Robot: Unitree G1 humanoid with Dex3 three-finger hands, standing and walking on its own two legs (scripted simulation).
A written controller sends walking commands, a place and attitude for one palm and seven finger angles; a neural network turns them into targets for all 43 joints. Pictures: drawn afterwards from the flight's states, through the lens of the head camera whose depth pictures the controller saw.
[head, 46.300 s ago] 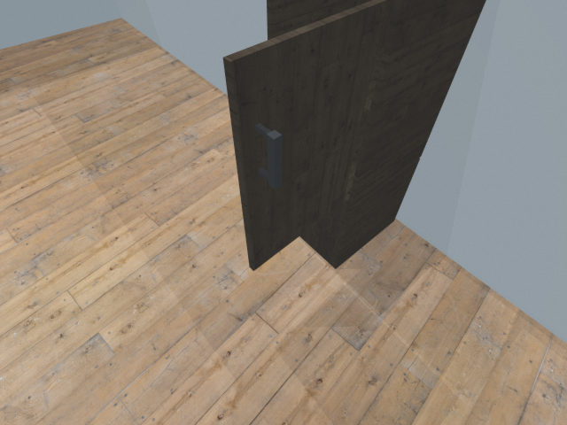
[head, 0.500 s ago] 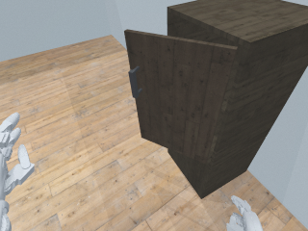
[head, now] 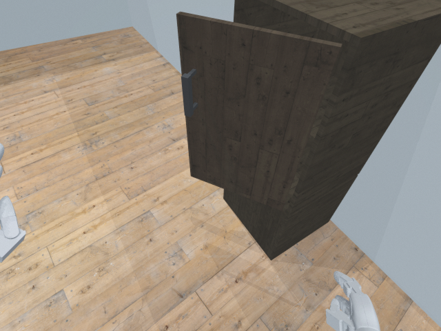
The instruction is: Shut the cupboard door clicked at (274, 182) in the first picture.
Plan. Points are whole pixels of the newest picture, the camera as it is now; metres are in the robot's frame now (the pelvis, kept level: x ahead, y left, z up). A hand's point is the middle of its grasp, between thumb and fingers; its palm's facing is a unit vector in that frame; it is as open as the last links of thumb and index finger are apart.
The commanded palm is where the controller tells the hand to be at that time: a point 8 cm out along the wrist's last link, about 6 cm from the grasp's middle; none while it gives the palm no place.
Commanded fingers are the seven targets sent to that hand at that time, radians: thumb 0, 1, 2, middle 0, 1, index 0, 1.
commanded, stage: step back with the hand held close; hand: left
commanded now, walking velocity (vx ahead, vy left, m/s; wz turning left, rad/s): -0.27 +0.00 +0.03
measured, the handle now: (191, 93) +0.69 +0.12 +0.07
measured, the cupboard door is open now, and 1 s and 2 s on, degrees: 33 33 33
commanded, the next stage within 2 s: stop stepping back and stand still in 0.68 s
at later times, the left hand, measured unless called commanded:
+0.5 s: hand out of the picture +0.09 +0.27 +0.17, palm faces +0.49 -0.76 -0.43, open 7.4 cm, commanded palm +0.01 +0.30 +0.18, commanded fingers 0.00 0.90 0.90 -0.20 -0.30 -0.20 -0.30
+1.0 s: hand out of the picture -0.04 +0.29 +0.17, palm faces +0.50 -0.79 -0.36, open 7.4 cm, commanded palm -0.13 +0.31 +0.18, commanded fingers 0.00 0.90 0.90 -0.20 -0.30 -0.20 -0.30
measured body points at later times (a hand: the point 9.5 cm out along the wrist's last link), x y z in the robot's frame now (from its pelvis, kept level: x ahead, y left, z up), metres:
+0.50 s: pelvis -0.11 -0.01 -0.01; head -0.10 +0.01 +0.43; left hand +0.06 +0.30 +0.19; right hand +0.07 -0.25 -0.09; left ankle +0.04 +0.08 -0.72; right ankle +0.01 -0.15 -0.73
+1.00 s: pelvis -0.26 +0.01 +0.00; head -0.26 +0.04 +0.45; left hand -0.08 +0.33 +0.19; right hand -0.05 -0.20 -0.05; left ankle -0.16 +0.10 -0.73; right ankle -0.22 -0.14 -0.72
